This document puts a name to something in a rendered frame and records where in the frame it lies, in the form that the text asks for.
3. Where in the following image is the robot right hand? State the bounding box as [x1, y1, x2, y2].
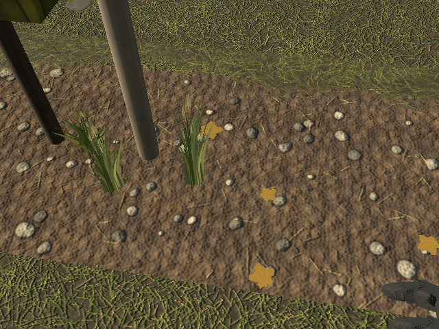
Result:
[382, 280, 439, 329]

